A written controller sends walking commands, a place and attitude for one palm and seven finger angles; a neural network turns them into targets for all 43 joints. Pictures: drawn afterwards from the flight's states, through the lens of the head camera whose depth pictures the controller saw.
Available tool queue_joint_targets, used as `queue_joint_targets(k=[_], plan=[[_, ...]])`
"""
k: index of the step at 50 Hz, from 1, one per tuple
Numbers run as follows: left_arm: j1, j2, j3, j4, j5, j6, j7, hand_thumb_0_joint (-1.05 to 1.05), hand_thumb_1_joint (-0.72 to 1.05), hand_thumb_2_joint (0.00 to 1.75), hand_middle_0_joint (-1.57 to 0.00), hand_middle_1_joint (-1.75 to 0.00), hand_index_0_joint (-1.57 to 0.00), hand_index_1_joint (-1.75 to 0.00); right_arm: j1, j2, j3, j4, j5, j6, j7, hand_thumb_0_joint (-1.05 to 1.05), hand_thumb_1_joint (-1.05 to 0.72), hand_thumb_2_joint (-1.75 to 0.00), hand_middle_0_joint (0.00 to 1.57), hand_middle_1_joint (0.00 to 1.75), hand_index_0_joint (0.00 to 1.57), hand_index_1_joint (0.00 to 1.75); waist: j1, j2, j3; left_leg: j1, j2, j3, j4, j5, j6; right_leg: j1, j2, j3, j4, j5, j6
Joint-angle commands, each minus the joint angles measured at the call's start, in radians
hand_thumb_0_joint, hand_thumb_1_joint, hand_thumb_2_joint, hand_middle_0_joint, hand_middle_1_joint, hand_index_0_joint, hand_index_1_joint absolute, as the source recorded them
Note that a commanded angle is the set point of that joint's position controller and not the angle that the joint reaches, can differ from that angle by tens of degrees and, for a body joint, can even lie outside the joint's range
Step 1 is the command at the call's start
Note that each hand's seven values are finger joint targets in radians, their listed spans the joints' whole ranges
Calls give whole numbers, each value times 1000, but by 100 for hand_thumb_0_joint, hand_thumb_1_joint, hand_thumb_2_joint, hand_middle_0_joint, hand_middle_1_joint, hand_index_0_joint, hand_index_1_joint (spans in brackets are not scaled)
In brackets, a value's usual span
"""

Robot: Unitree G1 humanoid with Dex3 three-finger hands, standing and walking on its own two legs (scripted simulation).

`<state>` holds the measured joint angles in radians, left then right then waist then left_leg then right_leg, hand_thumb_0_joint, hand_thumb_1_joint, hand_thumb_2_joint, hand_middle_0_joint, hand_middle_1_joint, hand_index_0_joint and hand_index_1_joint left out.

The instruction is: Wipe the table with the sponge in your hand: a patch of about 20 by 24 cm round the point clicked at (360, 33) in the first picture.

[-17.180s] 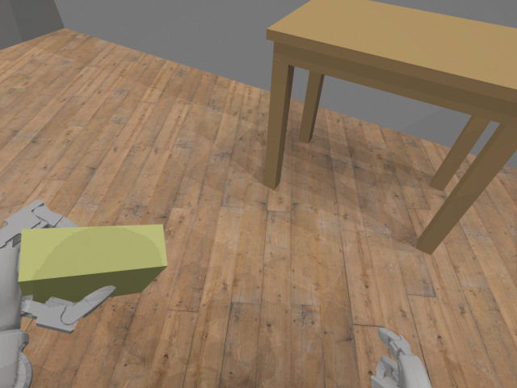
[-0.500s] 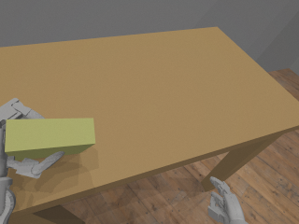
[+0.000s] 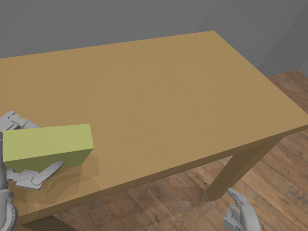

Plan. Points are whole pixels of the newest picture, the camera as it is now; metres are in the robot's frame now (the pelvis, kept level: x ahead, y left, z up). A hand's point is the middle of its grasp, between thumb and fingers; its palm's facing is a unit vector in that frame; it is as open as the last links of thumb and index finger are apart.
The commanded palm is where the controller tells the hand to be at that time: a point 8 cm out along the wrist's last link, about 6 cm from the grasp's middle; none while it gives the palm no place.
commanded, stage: come to a stop and stand still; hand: left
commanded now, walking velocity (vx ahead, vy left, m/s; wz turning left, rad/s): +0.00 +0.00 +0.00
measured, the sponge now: (63, 149) +0.24 +0.22 +0.13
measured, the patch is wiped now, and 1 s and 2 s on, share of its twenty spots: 0.00 0.00 0.00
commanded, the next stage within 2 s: look again from close up in 0.08 s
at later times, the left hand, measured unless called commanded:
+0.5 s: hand (37, 150) +0.22 +0.25 +0.16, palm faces +0.38 -0.85 -0.35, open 9.4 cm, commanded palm +0.16 +0.28 +0.17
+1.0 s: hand (50, 158) +0.21 +0.22 +0.16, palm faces +0.39 -0.84 -0.38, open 9.4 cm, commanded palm +0.15 +0.25 +0.17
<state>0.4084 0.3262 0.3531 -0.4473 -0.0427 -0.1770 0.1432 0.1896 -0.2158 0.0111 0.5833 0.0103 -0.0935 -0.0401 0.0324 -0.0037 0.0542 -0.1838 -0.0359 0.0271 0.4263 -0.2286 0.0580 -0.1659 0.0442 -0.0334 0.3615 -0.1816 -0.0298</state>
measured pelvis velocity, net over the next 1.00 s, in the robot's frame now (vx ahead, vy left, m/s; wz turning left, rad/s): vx -0.01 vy -0.03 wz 0.00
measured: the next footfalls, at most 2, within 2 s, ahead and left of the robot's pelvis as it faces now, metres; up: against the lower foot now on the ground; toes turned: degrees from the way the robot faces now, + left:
right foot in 1.70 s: -0.01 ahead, -0.20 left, +0.00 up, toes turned -4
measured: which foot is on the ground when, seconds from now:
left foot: down 0.00-1.00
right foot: down 0.00-1.00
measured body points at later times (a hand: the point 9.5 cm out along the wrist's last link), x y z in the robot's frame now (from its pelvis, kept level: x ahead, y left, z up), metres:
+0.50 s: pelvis +0.00 +0.00 +0.00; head +0.02 +0.02 +0.45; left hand +0.19 +0.29 +0.18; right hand +0.18 -0.22 -0.08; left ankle +0.00 +0.08 -0.74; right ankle +0.01 -0.10 -0.74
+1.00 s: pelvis -0.01 -0.03 +0.00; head +0.03 -0.02 +0.45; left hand +0.18 +0.26 +0.18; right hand +0.18 -0.25 -0.08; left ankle +0.00 +0.08 -0.74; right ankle +0.01 -0.10 -0.74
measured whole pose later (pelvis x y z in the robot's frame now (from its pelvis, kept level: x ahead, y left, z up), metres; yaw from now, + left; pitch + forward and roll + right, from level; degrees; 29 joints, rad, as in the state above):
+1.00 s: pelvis -0.01 -0.03 +0.00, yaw +0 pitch +0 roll +0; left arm 0.46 0.36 0.37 -0.53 -0.07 -0.16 0.12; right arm 0.18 -0.18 0.01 0.55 0.02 -0.09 -0.03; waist 0.03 -0.02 0.08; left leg -0.22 0.00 0.02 0.45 -0.22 0.01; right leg -0.21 0.07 -0.04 0.40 -0.18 -0.07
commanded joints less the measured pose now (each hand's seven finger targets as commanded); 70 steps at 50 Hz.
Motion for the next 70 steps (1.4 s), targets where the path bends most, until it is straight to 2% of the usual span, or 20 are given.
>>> queue_joint_targets(k=[1,2,11,12,16,17,21,22,26,27,30,36,37,40,45,50,56,57,63,70], plan=[[-32,175,75,-186,-3,-46,1,0,10,130,-120,-160,-120,-160,-108,-111,-47,-158,10,-50,-7,0,-90,-90,20,30,20,30,-13,29,-135,13,115,-117,-65,129,-34,46,-130,144,-58,127,-2],[-33,139,40,-184,-5,-47,-3,0,10,130,-120,-160,-120,-160,-94,-111,-43,-159,4,-44,-6,0,-90,-90,20,30,20,30,-16,29,-135,4,116,-119,-69,125,-32,54,-129,129,-55,115,-3],[-8,188,88,-209,-8,-40,1,0,10,130,-120,-160,-120,-160,-105,-109,-45,-162,12,-45,-8,0,-90,-90,20,30,20,30,-14,43,-142,5,122,-125,-76,124,-34,54,-127,132,-53,119,-2],[-11,155,59,-205,-11,-43,-3,0,10,130,-120,-160,-120,-160,-92,-109,-41,-162,5,-41,-8,0,-90,-90,20,30,20,30,-16,40,-142,-2,122,-128,-83,127,-33,64,-124,115,-47,116,-2],[-6,200,101,-217,-8,-42,1,0,10,130,-120,-160,-120,-160,-103,-106,-43,-163,11,-47,-9,0,-90,-90,20,30,20,30,-12,49,-145,-2,130,-130,-91,133,-38,71,-120,114,-37,132,0],[-3,161,67,-216,-12,-44,-4,0,10,130,-120,-160,-120,-160,-87,-108,-41,-163,5,-41,-9,0,-90,-90,20,30,20,30,-16,40,-153,0,130,-132,-91,156,-38,82,-119,100,-29,146,-1],[9,202,105,-226,-11,-42,-2,0,10,130,-120,-160,-120,-160,-99,-106,-42,-166,12,-47,-10,0,-90,-90,20,30,20,30,-12,58,-155,8,134,-133,-94,176,-51,78,-117,104,-20,158,0],[3,167,72,-230,-13,-46,-5,0,10,130,-120,-160,-120,-160,-86,-109,-40,-164,5,-40,-10,0,-90,-90,20,30,20,30,-15,62,-158,-7,134,-137,-100,174,-51,93,-116,87,-15,149,-1],[6,201,104,-241,-10,-44,-3,0,10,130,-120,-160,-120,-160,-91,-107,-43,-167,11,-44,-10,0,-90,-90,20,30,20,30,-14,72,-151,-4,137,-139,-104,190,-64,89,-112,91,-4,158,-2],[10,174,81,-225,-16,-44,-7,0,10,130,-120,-160,-120,-160,-83,-102,-38,-169,6,-38,-12,0,-90,-90,20,30,20,30,-14,55,-141,-5,143,-144,-117,187,-68,82,-107,79,-8,145,0],[-19,193,97,-247,-21,-44,-8,0,10,130,-120,-160,-120,-160,-76,-104,-47,-175,9,-36,-14,0,-90,-90,20,30,20,30,-16,47,-143,8,158,-149,-111,261,-88,92,-102,80,-2,180,1],[-17,213,112,-282,-26,-48,-15,0,10,130,-120,-160,-120,-160,-94,-95,-47,-179,11,-38,-7,0,-90,-90,20,30,20,30,-14,120,-164,70,194,-144,-110,409,-110,45,-75,50,48,117,10],[-12,179,82,-267,-31,-47,-20,0,10,130,-120,-160,-120,-160,-82,-95,-46,-180,6,-34,-5,0,-90,-90,20,30,20,30,-16,122,-156,64,209,-150,-120,403,-105,35,-75,40,56,69,12],[-11,194,100,-276,-29,-49,-20,0,10,130,-120,-160,-120,-160,-76,-97,-58,-186,6,-38,1,0,-90,-90,20,30,20,30,-12,104,-154,25,233,-157,-95,359,-89,54,-89,48,44,77,8],[8,195,102,-285,-34,-48,-21,0,10,130,-120,-160,-120,-160,-80,-102,-65,-192,12,-43,4,0,-90,-90,20,30,20,30,-15,78,-161,-14,214,-142,-61,210,-63,60,-104,83,21,149,1],[-16,189,100,-273,-41,-38,-17,0,10,130,-120,-160,-120,-160,-79,-104,-66,-187,13,-45,-2,0,-90,-90,20,30,20,30,-22,50,-140,-39,185,-131,-46,48,-40,18,-116,140,-21,115,-5],[4,213,123,-283,-46,-37,-11,0,10,130,-120,-160,-120,-160,-84,-96,-69,-178,15,-54,-10,0,-90,-90,20,30,20,30,-22,38,-143,-9,174,-93,21,125,-37,-28,-142,168,-42,214,18],[7,187,98,-280,-48,-42,-14,0,10,130,-120,-160,-120,-160,-67,-97,-65,-179,9,-47,-7,0,-90,-90,20,30,20,30,-24,26,-153,-16,168,-81,29,136,-36,-18,-147,154,-43,222,26],[45,245,164,-326,-42,-84,-7,0,10,130,-120,-160,-120,-160,-57,-99,-83,-176,10,-42,-7,0,-90,-90,20,30,20,30,-25,-13,-190,-24,131,-40,125,111,-41,-37,-195,161,-58,294,56],[134,270,213,-305,-35,-113,2,0,10,130,-120,-160,-120,-160,-52,-82,-87,-141,8,-47,-16,0,-90,-90,20,30,20,30,-13,-74,-185,-63,77,-19,247,-144,-39,-105,-270,223,-178,77,39]])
